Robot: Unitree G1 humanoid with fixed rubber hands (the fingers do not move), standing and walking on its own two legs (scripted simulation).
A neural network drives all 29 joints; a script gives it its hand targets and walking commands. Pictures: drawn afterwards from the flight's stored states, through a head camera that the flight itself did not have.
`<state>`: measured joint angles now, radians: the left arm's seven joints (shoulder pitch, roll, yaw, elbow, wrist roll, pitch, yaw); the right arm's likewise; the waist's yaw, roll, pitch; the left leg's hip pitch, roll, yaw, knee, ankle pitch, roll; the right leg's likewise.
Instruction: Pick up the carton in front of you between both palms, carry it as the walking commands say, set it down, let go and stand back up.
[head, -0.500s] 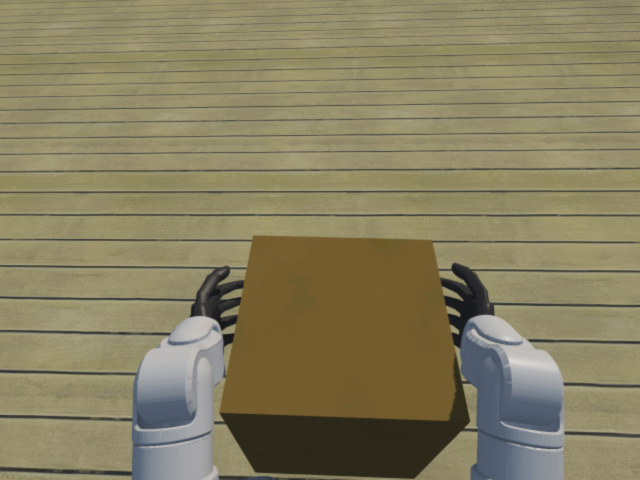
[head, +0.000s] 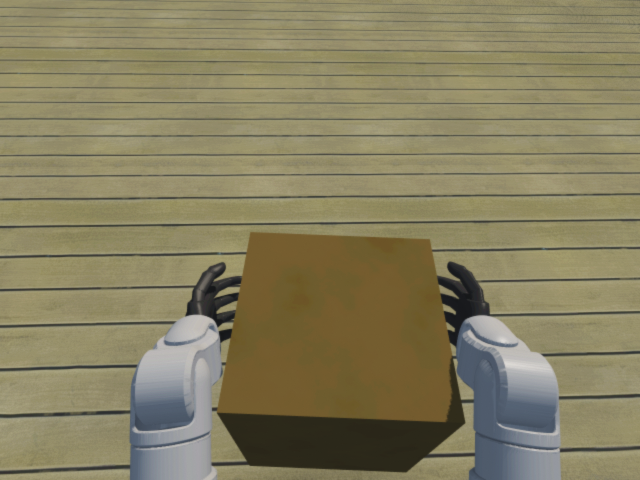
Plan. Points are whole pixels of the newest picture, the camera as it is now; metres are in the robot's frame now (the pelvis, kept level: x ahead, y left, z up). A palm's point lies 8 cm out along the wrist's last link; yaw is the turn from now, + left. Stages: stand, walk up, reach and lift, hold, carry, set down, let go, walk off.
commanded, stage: carry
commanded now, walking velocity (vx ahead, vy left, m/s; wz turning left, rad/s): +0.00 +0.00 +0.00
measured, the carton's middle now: (333, 360) +0.26 +0.00 -0.01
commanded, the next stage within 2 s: hold in 1.90 s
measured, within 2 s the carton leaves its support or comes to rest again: neither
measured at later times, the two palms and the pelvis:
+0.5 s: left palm (235, 276) +0.34 +0.13 +0.06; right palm (473, 277) +0.34 -0.17 +0.06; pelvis +0.08 -0.03 -0.01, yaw +1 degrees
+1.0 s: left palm (239, 293) +0.32 +0.12 +0.03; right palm (473, 294) +0.33 -0.18 +0.04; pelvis +0.03 -0.03 -0.01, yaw +0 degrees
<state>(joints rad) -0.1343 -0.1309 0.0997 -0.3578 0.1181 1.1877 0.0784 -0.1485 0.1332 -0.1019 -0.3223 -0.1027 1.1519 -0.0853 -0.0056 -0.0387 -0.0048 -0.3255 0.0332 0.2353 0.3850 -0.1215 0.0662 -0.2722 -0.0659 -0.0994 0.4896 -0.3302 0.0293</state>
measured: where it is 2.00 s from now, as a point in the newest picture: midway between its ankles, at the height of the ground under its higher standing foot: outside the picture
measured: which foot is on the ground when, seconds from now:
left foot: down 0.00-1.00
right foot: down 0.00-1.00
